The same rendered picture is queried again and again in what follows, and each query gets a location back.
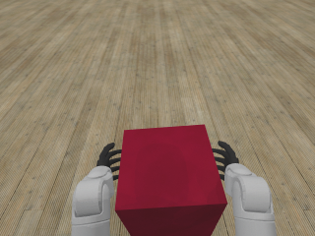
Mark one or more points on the robot right hand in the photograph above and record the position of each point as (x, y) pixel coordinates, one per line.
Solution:
(228, 154)

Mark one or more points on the carton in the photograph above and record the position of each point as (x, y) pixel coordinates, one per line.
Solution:
(169, 183)

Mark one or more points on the robot right forearm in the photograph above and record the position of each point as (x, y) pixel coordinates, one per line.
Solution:
(252, 202)

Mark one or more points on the robot left hand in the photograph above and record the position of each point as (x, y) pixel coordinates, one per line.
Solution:
(104, 159)

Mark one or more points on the robot left forearm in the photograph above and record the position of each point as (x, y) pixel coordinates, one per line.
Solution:
(91, 203)

